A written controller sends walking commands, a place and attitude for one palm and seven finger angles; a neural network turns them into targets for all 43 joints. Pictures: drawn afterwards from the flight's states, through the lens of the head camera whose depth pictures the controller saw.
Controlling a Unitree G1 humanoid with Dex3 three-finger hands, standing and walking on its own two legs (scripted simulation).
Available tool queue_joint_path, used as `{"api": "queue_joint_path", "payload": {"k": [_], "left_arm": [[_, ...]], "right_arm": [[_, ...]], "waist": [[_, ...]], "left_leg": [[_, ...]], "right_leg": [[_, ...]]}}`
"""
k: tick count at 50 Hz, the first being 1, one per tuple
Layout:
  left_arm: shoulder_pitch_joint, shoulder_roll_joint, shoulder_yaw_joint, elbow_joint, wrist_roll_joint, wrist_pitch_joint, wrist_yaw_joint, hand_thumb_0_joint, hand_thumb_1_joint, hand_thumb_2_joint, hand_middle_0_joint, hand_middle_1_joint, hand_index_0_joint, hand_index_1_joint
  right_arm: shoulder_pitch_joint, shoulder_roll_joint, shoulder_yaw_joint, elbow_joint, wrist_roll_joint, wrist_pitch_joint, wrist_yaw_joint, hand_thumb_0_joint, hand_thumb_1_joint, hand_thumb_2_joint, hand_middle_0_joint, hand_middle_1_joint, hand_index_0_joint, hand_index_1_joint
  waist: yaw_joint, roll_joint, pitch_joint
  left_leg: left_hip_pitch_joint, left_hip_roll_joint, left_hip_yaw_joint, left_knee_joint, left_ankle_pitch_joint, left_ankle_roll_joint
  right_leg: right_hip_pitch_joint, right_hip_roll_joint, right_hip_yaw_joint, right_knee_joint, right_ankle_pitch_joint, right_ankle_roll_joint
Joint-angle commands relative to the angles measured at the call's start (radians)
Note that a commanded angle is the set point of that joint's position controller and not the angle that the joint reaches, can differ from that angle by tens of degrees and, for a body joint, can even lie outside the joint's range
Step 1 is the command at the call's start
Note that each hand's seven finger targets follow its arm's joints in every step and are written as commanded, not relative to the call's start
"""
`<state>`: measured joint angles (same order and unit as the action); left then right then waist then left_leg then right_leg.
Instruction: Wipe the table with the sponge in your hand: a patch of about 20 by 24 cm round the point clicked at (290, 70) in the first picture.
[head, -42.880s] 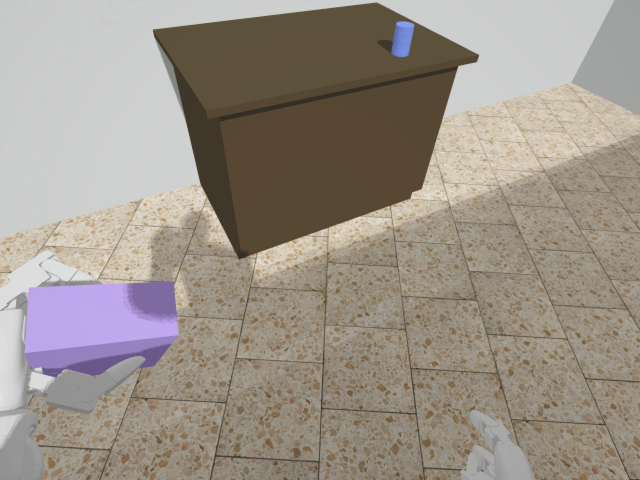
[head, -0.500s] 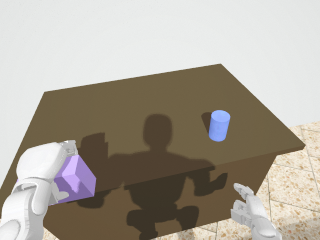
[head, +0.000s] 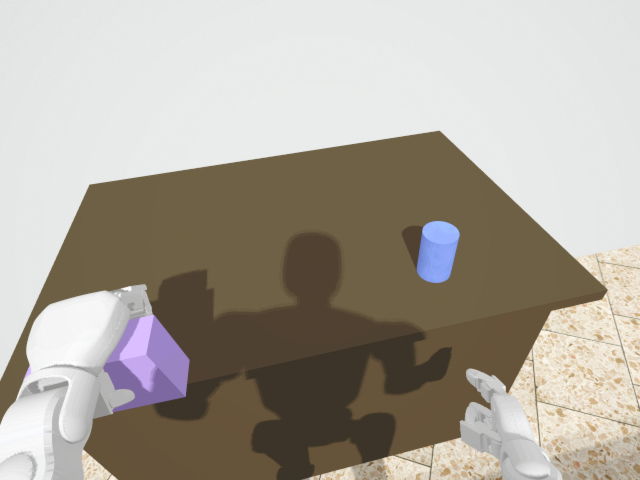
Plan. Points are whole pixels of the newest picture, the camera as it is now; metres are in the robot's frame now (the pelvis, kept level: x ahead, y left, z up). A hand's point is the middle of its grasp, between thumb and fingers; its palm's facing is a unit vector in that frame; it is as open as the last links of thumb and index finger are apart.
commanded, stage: bring the sponge back beside the body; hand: left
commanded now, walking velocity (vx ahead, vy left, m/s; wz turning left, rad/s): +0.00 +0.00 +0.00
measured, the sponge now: (123, 375) +0.18 +0.29 +0.07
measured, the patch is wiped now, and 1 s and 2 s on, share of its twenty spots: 0.95 0.95 0.95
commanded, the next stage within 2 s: step back with the hand held close in 0.04 s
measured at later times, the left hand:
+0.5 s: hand (140, 307) +0.22 +0.25 +0.16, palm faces +0.29 -0.85 -0.44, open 9.5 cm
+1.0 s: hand (90, 337) +0.18 +0.28 +0.15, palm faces +0.38 -0.84 -0.39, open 9.5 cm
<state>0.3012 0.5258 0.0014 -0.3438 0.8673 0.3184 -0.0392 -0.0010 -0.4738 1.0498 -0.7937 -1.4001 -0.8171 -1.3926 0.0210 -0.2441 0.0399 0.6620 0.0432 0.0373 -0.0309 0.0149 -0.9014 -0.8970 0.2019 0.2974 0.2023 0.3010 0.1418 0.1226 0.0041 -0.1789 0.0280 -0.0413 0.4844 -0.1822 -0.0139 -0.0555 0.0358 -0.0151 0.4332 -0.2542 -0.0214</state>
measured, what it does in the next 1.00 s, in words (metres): stands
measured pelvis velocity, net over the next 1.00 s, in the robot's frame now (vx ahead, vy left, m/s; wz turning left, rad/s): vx -0.03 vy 0.04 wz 0.00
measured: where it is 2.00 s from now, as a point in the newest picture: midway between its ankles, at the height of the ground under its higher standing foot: outside the picture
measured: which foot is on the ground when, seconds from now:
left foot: down 0.00-1.00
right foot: down 0.00-1.00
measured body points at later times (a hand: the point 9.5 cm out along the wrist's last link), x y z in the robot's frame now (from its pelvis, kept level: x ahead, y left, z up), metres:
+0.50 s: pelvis +0.01 +0.02 -0.01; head +0.03 +0.03 +0.44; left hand +0.20 +0.29 +0.18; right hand +0.16 -0.23 -0.09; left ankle +0.06 +0.13 -0.74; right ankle +0.00 -0.11 -0.74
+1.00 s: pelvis -0.03 +0.04 -0.02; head -0.03 +0.06 +0.43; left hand +0.15 +0.33 +0.18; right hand +0.17 -0.20 -0.07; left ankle +0.06 +0.13 -0.74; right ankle +0.00 -0.11 -0.74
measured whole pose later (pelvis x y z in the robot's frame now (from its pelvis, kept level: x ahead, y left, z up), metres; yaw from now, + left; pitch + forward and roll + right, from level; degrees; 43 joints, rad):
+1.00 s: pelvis -0.03 +0.04 -0.02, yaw +0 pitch +1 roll -4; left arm 0.48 0.42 0.37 -0.56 -0.05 -0.16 0.11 0.00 -0.49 1.06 -0.80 -1.41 -0.82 -1.40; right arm 0.17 -0.23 0.02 0.55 0.01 -0.07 -0.07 0.01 -0.90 -0.90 0.20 0.30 0.20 0.30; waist 0.01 0.00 -0.03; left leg -0.51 -0.01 -0.07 0.73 -0.23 0.03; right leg -0.37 0.03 -0.01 0.67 -0.32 0.02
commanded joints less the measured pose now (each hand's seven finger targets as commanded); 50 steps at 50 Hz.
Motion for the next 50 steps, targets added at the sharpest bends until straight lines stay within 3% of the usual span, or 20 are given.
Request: {"api": "queue_joint_path", "payload": {"k": [1,7,8,9,10,11,12,15,16,18,20,25,28,33,36,43,45,46,48,50], "left_arm": [[-0.194,0.221,0.164,-0.184,0.029,0.019,0.033,0.000,0.100,1.300,-1.200,-1.600,-1.200,-1.600],[-0.227,0.211,0.141,-0.232,0.039,0.005,0.027,0.000,0.100,1.300,-1.200,-1.600,-1.200,-1.600],[-0.162,0.163,0.117,-0.033,0.053,0.017,0.028,0.000,0.100,1.300,-1.200,-1.600,-1.200,-1.600],[-0.331,-0.009,0.302,-0.308,-0.841,-0.204,0.052,0.000,0.100,1.300,-1.200,-1.600,-1.200,-1.600],[-0.148,0.116,0.362,-0.105,-0.847,-0.281,0.073,0.000,0.100,1.300,-1.200,-1.600,-1.200,-1.600],[-0.145,0.109,0.334,-0.114,-0.840,-0.310,0.079,0.000,0.100,1.300,-1.200,-1.600,-1.200,-1.600],[-0.171,0.093,0.375,-0.241,-0.885,-0.355,0.095,0.000,0.100,1.300,-1.200,-1.600,-1.200,-1.600],[-0.082,0.108,0.433,-0.445,-0.923,-0.422,0.130,0.000,0.100,1.300,-1.200,-1.600,-1.200,-1.600],[-0.035,0.148,0.483,-0.510,-0.936,-0.434,0.144,0.000,0.100,1.300,-1.200,-1.600,-1.200,-1.600],[0.088,0.088,0.475,-0.549,-0.944,-0.461,0.149,0.000,0.100,1.300,-1.200,-1.600,-1.200,-1.600],[0.174,0.073,0.497,-0.523,-0.937,-0.477,0.154,0.000,0.100,1.300,-1.200,-1.600,-1.200,-1.600],[0.245,0.036,0.502,-0.439,-0.945,-0.504,0.155,0.000,0.100,1.300,-1.200,-1.600,-1.200,-1.600],[0.238,0.016,0.474,-0.408,-0.941,-0.504,0.154,0.000,0.100,1.300,-1.200,-1.600,-1.200,-1.600],[0.176,0.021,0.448,-0.416,-0.930,-0.511,0.160,0.000,0.100,1.300,-1.200,-1.600,-1.200,-1.600],[0.132,0.069,0.473,-0.455,-0.929,-0.519,0.170,0.000,0.100,1.300,-1.200,-1.600,-1.200,-1.600],[0.128,0.062,0.479,-0.433,-0.936,-0.535,0.179,0.000,0.100,1.300,-1.200,-1.600,-1.200,-1.600],[0.105,0.057,0.480,-0.424,-0.934,-0.537,0.178,0.000,0.100,1.300,-1.200,-1.600,-1.200,-1.600],[0.102,0.067,0.491,-0.432,-0.934,-0.535,0.178,0.000,0.100,1.300,-1.200,-1.600,-1.200,-1.600],[0.083,0.029,0.474,-0.428,-0.920,-0.535,0.172,0.000,0.100,1.300,-1.200,-1.600,-1.200,-1.600],[0.038,0.016,0.464,-0.416,-0.899,-0.537,0.167,0.000,0.100,1.300,-1.200,-1.600,-1.200,-1.600]], "right_arm": [[-0.264,-0.112,-0.039,-0.196,0.004,-0.055,-0.007,0.000,-0.900,-0.900,0.200,0.300,0.200,0.300],[-0.259,-0.099,-0.032,-0.207,0.001,-0.065,-0.009,0.000,-0.900,-0.900,0.200,0.300,0.200,0.300],[-0.231,-0.107,-0.035,-0.174,-0.001,-0.060,-0.016,0.000,-0.900,-0.900,0.200,0.300,0.200,0.300],[-0.093,-0.070,-0.025,-0.397,0.009,-0.066,-0.023,0.000,-0.900,-0.900,0.200,0.300,0.200,0.300],[-0.002,-0.068,0.000,-0.298,-0.017,-0.080,-0.026,0.000,-0.900,-0.900,0.200,0.300,0.200,0.300],[-0.019,-0.071,-0.005,-0.288,-0.022,-0.082,-0.022,0.000,-0.900,-0.900,0.200,0.300,0.200,0.300],[0.041,-0.070,-0.017,-0.279,-0.017,-0.080,-0.029,0.000,-0.900,-0.900,0.200,0.300,0.200,0.300],[0.056,-0.109,-0.027,-0.297,-0.023,-0.100,-0.046,0.000,-0.900,-0.900,0.200,0.300,0.200,0.300],[0.056,-0.131,-0.035,-0.302,-0.029,-0.103,-0.049,0.000,-0.900,-0.900,0.200,0.300,0.200,0.300],[0.064,-0.134,-0.043,-0.306,-0.027,-0.115,-0.043,0.000,-0.900,-0.900,0.200,0.300,0.200,0.300],[0.075,-0.125,-0.043,-0.296,-0.036,-0.121,-0.039,0.000,-0.900,-0.900,0.200,0.300,0.200,0.300],[0.104,-0.126,-0.068,-0.265,-0.029,-0.132,-0.044,0.000,-0.900,-0.900,0.200,0.300,0.200,0.300],[0.107,-0.134,-0.076,-0.258,-0.027,-0.144,-0.049,0.000,-0.900,-0.900,0.200,0.300,0.200,0.300],[0.091,-0.130,-0.070,-0.247,-0.023,-0.158,-0.054,0.000,-0.900,-0.900,0.200,0.300,0.200,0.300],[0.086,-0.129,-0.073,-0.239,-0.025,-0.157,-0.054,0.000,-0.900,-0.900,0.200,0.300,0.200,0.300],[0.088,-0.108,-0.074,-0.241,-0.030,-0.140,-0.049,0.000,-0.900,-0.900,0.200,0.300,0.200,0.300],[0.082,-0.115,-0.075,-0.251,-0.030,-0.140,-0.049,0.000,-0.900,-0.900,0.200,0.300,0.200,0.300],[0.081,-0.127,-0.078,-0.258,-0.031,-0.141,-0.052,0.000,-0.900,-0.900,0.200,0.300,0.200,0.300],[0.074,-0.140,-0.079,-0.271,-0.034,-0.154,-0.048,0.000,-0.900,-0.900,0.200,0.300,0.200,0.300],[0.080,-0.136,-0.080,-0.258,-0.050,-0.170,-0.041,0.000,-0.900,-0.900,0.200,0.300,0.200,0.300]], "waist": [[-0.005,-0.017,-0.074],[0.002,-0.014,-0.128],[-0.017,-0.080,-0.043],[-0.115,-0.216,0.141],[-0.109,-0.341,0.086],[-0.114,-0.297,0.098],[-0.121,-0.323,0.018],[-0.120,-0.066,-0.213],[-0.109,0.080,-0.232],[-0.101,0.173,-0.162],[-0.104,0.153,-0.133],[-0.121,-0.012,-0.224],[-0.124,-0.011,-0.223],[-0.124,-0.089,-0.209],[-0.137,-0.107,-0.194],[-0.158,-0.135,-0.123],[-0.161,-0.090,-0.095],[-0.159,-0.011,-0.093],[-0.144,0.131,-0.091],[-0.146,0.158,-0.079]], "left_leg": [[0.072,-0.045,-0.013,-0.083,-0.003,0.052],[0.083,-0.051,-0.007,-0.073,0.021,0.059],[0.065,-0.047,0.004,-0.071,0.010,0.054],[0.003,-0.028,-0.027,0.039,-0.197,0.072],[0.017,-0.044,-0.021,0.127,-0.226,0.065],[0.037,-0.057,-0.030,0.144,-0.223,0.056],[0.039,-0.029,-0.042,0.183,-0.190,0.052],[0.031,0.011,-0.060,0.119,0.053,0.060],[0.021,0.042,-0.105,0.060,0.074,0.073],[-0.129,0.071,-0.171,-0.032,-0.069,0.083],[-0.212,0.049,-0.163,-0.006,-0.053,0.080],[-0.124,0.071,-0.175,0.015,0.114,0.068],[-0.083,0.095,-0.204,-0.027,0.178,0.075],[-0.135,0.077,-0.159,0.018,0.106,0.069],[-0.163,0.042,-0.114,0.076,-0.026,0.052],[-0.177,0.018,-0.093,0.201,-0.218,0.028],[-0.193,0.031,-0.113,0.168,-0.275,0.037],[-0.211,0.050,-0.151,0.071,-0.286,0.049],[-0.318,0.127,-0.295,-0.146,-0.418,0.090],[-0.401,0.199,-0.382,-0.254,-0.487,0.135]], "right_leg": [[-0.127,0.032,0.068,-0.121,-0.025,-0.045],[-0.106,0.023,0.033,-0.105,-0.006,-0.040],[-0.158,0.030,0.029,-0.121,-0.029,-0.040],[-0.393,-0.035,0.135,-0.222,-0.046,-0.031],[-0.440,-0.089,0.156,-0.240,-0.130,-0.055],[-0.479,-0.105,0.193,-0.240,-0.169,-0.075],[-0.431,-0.153,0.165,-0.212,-0.105,-0.069],[-0.216,-0.162,0.089,0.018,0.281,-0.052],[-0.197,-0.130,0.075,0.063,0.258,-0.036],[-0.169,-0.062,0.028,0.086,0.084,-0.009],[-0.163,-0.054,0.031,0.080,0.135,-0.013],[-0.180,-0.043,0.013,0.089,0.191,0.003],[-0.215,-0.019,0.007,0.096,0.108,0.019],[-0.182,-0.067,0.046,0.050,0.225,0.006],[-0.217,-0.140,0.094,0.037,0.250,-0.029],[-0.392,-0.191,0.114,0.004,0.077,-0.058],[-0.432,-0.157,0.086,0.031,0.003,-0.043],[-0.407,-0.114,0.053,0.092,-0.008,-0.026],[-0.317,0.015,0.000,0.259,-0.083,0.021],[-0.261,0.045,0.035,0.428,-0.144,0.040]]}}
